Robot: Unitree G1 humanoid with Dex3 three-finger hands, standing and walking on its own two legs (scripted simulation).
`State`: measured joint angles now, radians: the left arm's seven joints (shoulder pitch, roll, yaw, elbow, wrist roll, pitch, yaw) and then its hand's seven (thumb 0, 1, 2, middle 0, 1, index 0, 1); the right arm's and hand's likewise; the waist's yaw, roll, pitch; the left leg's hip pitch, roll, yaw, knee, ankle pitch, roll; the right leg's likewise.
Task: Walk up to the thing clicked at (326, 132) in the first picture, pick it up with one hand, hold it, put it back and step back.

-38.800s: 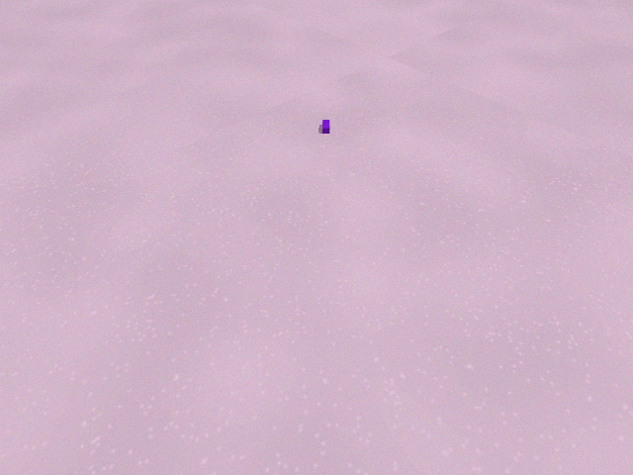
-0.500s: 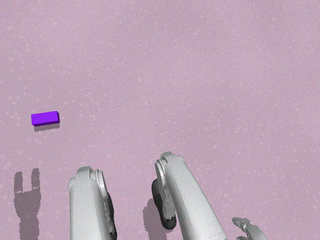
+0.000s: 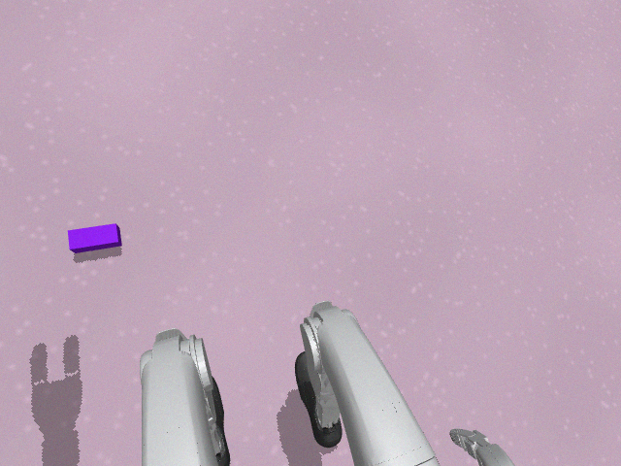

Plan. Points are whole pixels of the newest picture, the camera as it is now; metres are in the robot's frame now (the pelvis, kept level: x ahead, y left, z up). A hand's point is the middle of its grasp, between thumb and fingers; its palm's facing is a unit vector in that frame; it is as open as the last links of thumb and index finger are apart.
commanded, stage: go down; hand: left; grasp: from above
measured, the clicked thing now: (95, 238) +0.54 +0.30 -0.49
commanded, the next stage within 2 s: approach in 0.76 s
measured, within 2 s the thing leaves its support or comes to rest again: neither
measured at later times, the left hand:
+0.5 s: hand out of the picture +0.51 +0.36 -0.04, palm faces -0.44 -0.04 -0.90, open 14.3 cm
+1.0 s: hand out of the picture +0.51 +0.36 -0.04, palm faces -0.44 -0.05 -0.90, open 14.2 cm
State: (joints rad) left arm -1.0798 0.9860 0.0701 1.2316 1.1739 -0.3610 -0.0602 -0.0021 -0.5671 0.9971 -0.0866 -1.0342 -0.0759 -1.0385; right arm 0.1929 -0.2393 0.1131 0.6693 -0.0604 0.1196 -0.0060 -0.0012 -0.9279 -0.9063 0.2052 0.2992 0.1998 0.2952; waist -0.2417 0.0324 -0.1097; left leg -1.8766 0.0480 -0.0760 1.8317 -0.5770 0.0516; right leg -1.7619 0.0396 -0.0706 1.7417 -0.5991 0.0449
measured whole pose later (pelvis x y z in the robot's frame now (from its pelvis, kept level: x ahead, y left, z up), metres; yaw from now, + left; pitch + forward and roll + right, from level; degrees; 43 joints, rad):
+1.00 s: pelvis +0.00 +0.00 +0.01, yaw +0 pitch +35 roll -10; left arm -1.09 1.01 0.08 1.26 1.18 -0.37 -0.04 0.00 -0.55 0.97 -0.12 -1.01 -0.10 -1.02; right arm 0.19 -0.23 0.11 0.66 -0.06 0.13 0.00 0.00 -0.93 -0.91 0.20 0.30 0.20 0.30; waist -0.24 0.03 -0.10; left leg -1.84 0.05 -0.08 1.80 -0.58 0.05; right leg -1.73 0.04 -0.07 1.70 -0.59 0.04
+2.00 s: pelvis +0.01 -0.01 -0.19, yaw -8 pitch +32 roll -14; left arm -1.19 1.16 0.11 1.61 1.36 -0.31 0.42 0.00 -0.53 0.94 -0.13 -1.03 -0.13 -1.02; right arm 0.10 -0.29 0.32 0.61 -0.20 -0.01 0.10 0.00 -0.94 -0.91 0.20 0.30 0.20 0.29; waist -0.40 -0.13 0.16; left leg -2.37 0.06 -0.22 2.48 -0.71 0.03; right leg -2.22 0.09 -0.18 2.34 -0.71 0.04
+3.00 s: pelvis +0.00 -0.01 -0.20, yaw -10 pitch +27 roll -16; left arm -1.11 1.21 0.08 1.61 1.26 -0.29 0.40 0.00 -0.56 0.97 -0.09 -1.04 -0.08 -1.05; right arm 0.05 -0.31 0.39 0.59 -0.22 -0.08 0.11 0.00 -0.93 -0.92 0.20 0.30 0.20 0.30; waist -0.38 -0.17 0.22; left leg -2.36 0.07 -0.28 2.54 -0.70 0.02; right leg -2.21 0.11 -0.22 2.36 -0.68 0.05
